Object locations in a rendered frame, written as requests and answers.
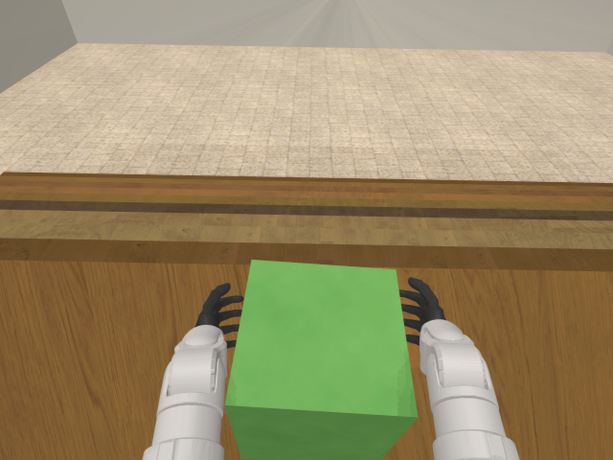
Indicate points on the robot right forearm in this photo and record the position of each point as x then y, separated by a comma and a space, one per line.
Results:
466, 414

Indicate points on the robot right hand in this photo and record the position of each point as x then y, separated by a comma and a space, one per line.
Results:
429, 307

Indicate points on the carton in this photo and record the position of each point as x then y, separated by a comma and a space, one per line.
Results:
321, 369

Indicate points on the robot left hand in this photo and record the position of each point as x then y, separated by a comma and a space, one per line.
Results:
210, 314

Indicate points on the robot left forearm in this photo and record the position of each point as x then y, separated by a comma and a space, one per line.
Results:
191, 404

